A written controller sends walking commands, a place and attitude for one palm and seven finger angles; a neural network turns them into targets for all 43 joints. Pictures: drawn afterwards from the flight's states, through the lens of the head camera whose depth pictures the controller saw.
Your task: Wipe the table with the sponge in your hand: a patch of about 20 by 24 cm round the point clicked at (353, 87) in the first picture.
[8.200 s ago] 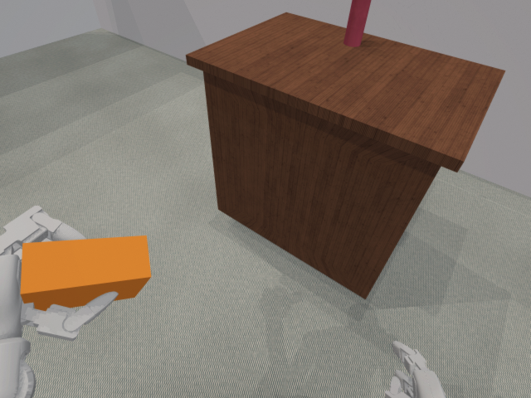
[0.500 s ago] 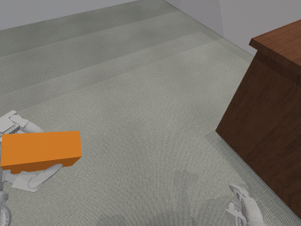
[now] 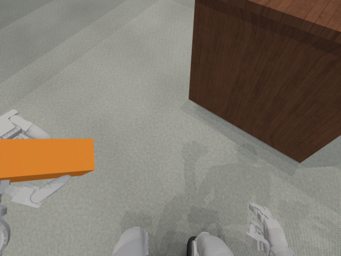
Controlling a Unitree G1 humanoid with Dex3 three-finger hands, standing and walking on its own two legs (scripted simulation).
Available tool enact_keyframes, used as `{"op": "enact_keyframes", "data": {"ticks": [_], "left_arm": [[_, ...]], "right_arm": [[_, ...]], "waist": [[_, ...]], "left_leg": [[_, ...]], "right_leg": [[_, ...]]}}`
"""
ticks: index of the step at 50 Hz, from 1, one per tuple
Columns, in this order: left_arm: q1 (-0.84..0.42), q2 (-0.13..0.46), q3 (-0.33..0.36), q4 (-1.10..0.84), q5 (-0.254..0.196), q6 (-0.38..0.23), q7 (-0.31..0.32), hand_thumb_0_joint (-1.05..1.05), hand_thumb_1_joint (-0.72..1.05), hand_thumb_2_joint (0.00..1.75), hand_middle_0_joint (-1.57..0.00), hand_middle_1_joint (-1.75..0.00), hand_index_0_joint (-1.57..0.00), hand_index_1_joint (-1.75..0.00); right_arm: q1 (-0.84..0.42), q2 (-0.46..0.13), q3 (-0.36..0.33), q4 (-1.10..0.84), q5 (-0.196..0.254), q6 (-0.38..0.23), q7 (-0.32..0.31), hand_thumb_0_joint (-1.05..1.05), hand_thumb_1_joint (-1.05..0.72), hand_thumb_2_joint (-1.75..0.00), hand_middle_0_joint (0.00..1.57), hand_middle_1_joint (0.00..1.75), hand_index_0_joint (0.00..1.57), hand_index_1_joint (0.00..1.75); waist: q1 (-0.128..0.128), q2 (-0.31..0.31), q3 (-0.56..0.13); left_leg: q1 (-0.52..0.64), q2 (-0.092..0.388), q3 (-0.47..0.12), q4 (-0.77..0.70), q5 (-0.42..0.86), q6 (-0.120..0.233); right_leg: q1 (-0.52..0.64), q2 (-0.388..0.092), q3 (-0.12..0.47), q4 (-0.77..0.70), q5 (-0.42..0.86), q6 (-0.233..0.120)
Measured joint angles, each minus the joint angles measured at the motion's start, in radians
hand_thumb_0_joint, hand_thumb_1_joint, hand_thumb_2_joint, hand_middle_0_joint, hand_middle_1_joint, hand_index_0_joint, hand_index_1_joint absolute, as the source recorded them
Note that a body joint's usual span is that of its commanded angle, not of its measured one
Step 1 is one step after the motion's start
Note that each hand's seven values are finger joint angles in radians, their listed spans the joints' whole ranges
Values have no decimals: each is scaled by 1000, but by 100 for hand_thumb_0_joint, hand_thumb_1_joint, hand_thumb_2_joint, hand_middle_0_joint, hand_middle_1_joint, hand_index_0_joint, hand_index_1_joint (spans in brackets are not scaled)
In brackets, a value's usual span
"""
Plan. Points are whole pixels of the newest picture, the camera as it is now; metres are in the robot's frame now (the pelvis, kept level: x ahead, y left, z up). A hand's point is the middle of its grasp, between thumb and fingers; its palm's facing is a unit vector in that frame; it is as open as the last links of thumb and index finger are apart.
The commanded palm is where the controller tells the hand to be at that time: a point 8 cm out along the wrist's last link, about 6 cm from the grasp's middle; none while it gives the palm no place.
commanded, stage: turn to face it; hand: left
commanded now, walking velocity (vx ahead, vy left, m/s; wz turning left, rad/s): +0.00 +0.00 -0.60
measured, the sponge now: (62, 160) +0.26 +0.19 +0.15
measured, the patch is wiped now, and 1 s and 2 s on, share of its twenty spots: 0.00 0.00 0.00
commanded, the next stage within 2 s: take the last steps up to it in 1.60 s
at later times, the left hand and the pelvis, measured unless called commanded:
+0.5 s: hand (70, 185) +0.21 +0.14 +0.18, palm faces +0.19 -0.90 -0.40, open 9.4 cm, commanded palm +0.18 +0.19 +0.19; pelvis -0.06 -0.03 +0.00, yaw -18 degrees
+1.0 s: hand (170, 221) +0.17 +0.01 +0.20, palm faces -0.11 -0.86 -0.51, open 9.4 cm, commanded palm +0.15 +0.07 +0.19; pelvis -0.14 -0.08 +0.02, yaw -34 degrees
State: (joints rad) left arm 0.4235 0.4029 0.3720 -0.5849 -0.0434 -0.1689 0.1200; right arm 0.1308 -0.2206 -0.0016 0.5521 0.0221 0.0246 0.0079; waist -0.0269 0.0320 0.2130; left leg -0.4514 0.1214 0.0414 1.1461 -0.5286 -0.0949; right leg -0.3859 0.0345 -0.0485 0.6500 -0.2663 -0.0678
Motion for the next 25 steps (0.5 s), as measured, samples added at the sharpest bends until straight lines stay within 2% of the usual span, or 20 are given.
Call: {"op": "enact_keyframes", "data": {"ticks": [3, 8, 13, 15, 17, 19, 20, 22, 25], "left_arm": [[118, 50, 56, -75, -15, -21, 2, -1, -44, 100, -82, -134, -83, -134], [184, 104, 129, -123, -22, -42, 15, -1, -44, 100, -82, -134, -83, -134], [148, 61, 110, -66, -16, -23, 22, -1, -44, 100, -82, -134, -83, -134], [121, 38, 88, -34, -11, -13, 20, -1, -44, 100, -82, -134, -83, -134], [92, 8, 62, 3, 7, -1, 18, -1, -44, 100, -82, -134, -83, -134], [71, -20, 36, 41, 22, 8, 15, -1, -44, 100, -82, -134, -83, -134], [59, -36, 19, 56, 25, 15, 13, -1, -44, 100, -82, -134, -83, -134], [30, -65, -13, 70, 28, 28, 14, -1, -44, 100, -82, -134, -83, -134], [-10, -76, -42, 73, 25, 24, 18, -1, -44, 100, -82, -134, -83, -134]], "right_arm": [[-10, -24, -28, -11, -2, 23, -6, 2, -91, -90, 20, 30, 20, 30], [8, -53, -60, -18, -4, 38, -12, 1, -91, -90, 19, 30, 20, 29], [22, -59, -51, -23, 1, 47, -14, 1, -91, -90, 19, 30, 20, 29], [27, -41, -42, -28, -2, 43, -20, 1, -91, -90, 19, 30, 20, 29], [34, -14, -28, -34, -5, 33, -28, 1, -91, -90, 19, 30, 20, 29], [44, 16, -14, -34, -8, 19, -28, 1, -91, -90, 19, 30, 20, 29], [50, 28, -7, -34, -6, 12, -23, 1, -91, -90, 20, 30, 20, 30], [59, 49, 9, -32, -1, -4, -14, 1, -91, -90, 20, 30, 20, 30], [65, 76, 36, -37, 0, -35, 1, 1, -91, -90, 20, 30, 21, 30]], "waist": [[-22, -30, -5], [-5, -61, -55], [18, -68, -124], [31, -85, -138], [60, -93, -139], [73, -75, -147], [80, -61, -149], [103, -32, -148], [115, 1, -135]], "left_leg": [[-28, -37, 0, -32, 32, -3], [18, -67, 6, -255, 54, 7], [144, -80, 9, -520, 112, 35], [175, -84, 30, -584, 217, 57], [191, -71, 62, -570, 226, 59], [204, -41, 75, -560, 213, 51], [211, -23, 79, -559, 210, 45], [224, 16, 96, -562, 212, 29], [220, 74, 119, -548, 214, 2]], "right_leg": [[-8, 23, 37, -57, 52, -10], [-24, 49, 87, -109, 107, -17], [-53, 75, 127, -103, 133, -9], [-78, 77, 145, -44, 82, 9], [-131, 69, 121, 149, -78, 53], [-174, 47, 73, 365, -138, 87], [-176, 29, 51, 423, -149, 99], [-147, -13, 13, 423, -162, 118], [-60, -56, -21, 273, -187, 133]]}}
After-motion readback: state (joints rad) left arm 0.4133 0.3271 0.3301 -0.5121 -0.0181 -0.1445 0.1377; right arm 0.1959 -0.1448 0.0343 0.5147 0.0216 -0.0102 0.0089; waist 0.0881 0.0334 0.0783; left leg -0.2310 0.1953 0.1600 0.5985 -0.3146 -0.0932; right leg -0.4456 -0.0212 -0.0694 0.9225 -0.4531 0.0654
